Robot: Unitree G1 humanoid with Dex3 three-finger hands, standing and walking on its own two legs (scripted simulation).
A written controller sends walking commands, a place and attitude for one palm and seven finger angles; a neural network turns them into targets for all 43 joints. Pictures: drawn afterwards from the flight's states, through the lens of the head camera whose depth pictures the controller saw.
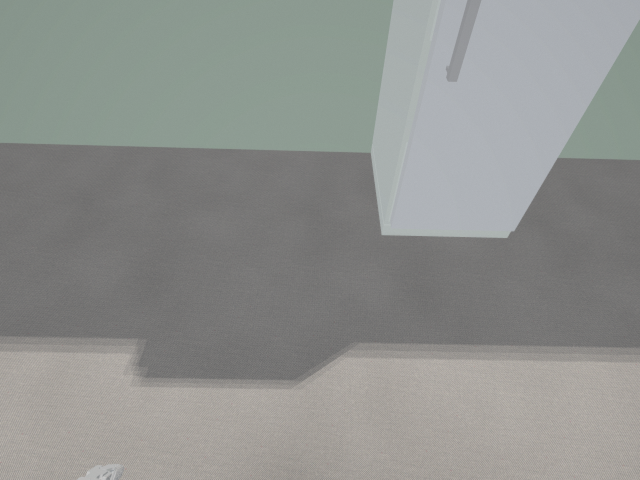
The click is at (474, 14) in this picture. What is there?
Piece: fridge door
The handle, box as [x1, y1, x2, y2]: [446, 0, 480, 81]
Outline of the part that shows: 480,0 467,0 450,64 446,66 446,77 448,81 456,81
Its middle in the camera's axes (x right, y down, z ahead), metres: +0.36 -0.57 +0.94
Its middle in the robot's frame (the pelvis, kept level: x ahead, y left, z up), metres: +1.12 -0.31 +0.17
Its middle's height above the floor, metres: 0.94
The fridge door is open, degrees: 0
